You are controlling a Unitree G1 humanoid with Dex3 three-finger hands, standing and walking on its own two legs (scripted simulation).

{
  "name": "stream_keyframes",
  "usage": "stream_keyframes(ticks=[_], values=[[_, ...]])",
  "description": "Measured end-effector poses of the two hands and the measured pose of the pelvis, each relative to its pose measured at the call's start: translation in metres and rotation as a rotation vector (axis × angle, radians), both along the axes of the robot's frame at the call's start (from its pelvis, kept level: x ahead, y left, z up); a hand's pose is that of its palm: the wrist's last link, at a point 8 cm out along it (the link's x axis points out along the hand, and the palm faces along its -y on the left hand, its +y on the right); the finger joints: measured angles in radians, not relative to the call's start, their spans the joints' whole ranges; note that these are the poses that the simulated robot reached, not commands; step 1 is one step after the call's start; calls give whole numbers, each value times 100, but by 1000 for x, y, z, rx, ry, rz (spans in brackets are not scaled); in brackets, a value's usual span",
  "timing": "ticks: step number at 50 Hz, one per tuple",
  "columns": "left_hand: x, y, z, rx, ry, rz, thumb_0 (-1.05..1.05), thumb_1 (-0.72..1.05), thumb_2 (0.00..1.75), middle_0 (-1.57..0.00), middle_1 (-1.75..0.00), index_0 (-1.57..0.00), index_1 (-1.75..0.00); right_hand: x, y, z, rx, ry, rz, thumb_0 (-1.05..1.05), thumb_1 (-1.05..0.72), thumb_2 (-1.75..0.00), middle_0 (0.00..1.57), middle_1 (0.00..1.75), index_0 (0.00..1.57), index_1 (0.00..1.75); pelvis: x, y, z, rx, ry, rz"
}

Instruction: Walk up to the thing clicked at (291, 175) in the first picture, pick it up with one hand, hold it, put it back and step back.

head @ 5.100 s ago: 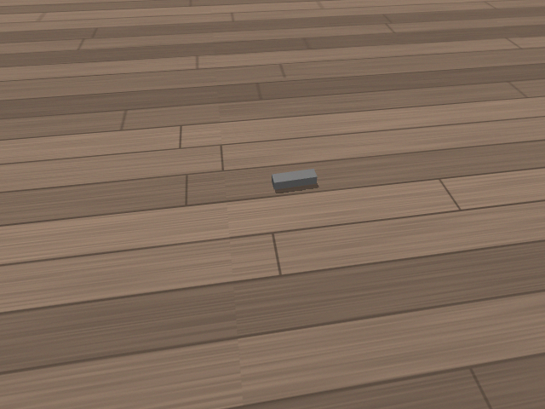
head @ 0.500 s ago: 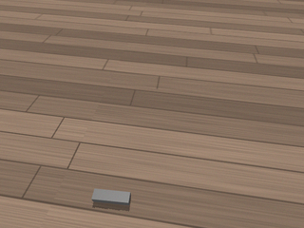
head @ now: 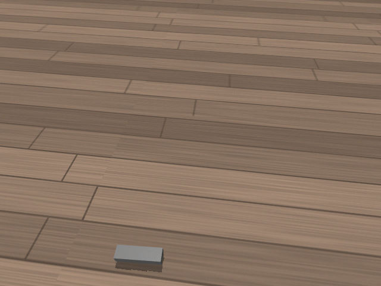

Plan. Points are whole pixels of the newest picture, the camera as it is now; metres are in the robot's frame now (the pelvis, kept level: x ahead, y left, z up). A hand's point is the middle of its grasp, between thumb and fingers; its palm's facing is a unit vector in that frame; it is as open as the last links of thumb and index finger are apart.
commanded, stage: walk up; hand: left
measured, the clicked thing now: (139, 254) +0.42 +0.26 -0.76
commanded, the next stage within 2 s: stand in 0.34 s
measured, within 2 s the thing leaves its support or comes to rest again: neither
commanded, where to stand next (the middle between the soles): +0.07 +0.01 m, yaw -2 degrees
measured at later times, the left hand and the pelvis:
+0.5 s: hand out of the picture +0.10 +0.25 -0.16, palm faces -0.02 -0.94 -0.34, open 7.4 cm; pelvis +0.01 +0.00 +0.00, yaw +0 degrees
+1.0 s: hand out of the picture +0.08 +0.23 -0.15, palm faces -0.03 -0.94 -0.34, open 7.4 cm; pelvis +0.01 -0.02 +0.00, yaw +0 degrees
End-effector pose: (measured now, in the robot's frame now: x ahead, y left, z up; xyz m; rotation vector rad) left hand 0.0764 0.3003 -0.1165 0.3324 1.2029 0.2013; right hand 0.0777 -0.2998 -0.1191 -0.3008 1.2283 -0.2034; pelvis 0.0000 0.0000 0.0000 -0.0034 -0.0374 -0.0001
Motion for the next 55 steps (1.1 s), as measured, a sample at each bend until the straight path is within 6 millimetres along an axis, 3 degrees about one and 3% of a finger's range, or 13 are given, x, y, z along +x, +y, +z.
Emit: stream_keyframes(ticks=[8,19,30,55], values=[[5,1,0,4,12,4,0,90,90,-20,-30,-21,-30,-1,3,-3,5,22,-6,1,-90,-90,21,30,20,30,7,1,0,1,5,0],[16,1,1,4,4,5,0,90,90,-20,-30,-20,-30,14,5,-2,4,0,-3,1,-90,-90,21,30,20,30,14,2,0,2,5,2],[18,-13,-4,-28,5,-3,0,90,90,-20,-30,-20,-30,25,5,4,-2,-39,17,1,-90,-90,21,30,20,30,13,-4,2,2,2,1],[-3,-24,0,-11,29,7,0,90,90,-20,-30,-20,-30,0,-14,-3,5,10,15,1,-90,-90,21,30,20,30,5,-20,2,3,-3,5]])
